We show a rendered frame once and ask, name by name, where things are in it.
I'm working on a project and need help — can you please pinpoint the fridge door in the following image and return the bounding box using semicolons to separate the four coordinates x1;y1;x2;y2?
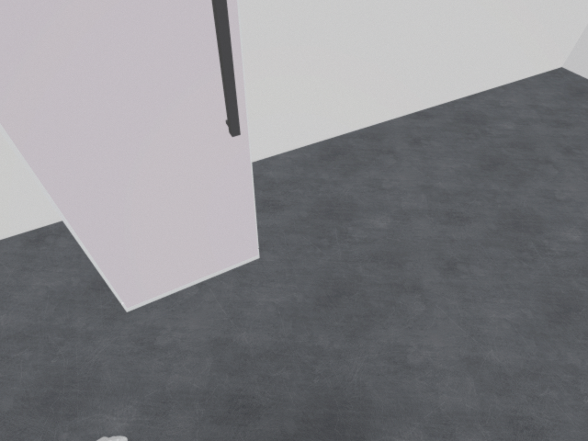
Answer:
0;0;258;308

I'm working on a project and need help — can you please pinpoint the handle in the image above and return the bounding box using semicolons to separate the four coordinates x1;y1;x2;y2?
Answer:
211;0;241;137

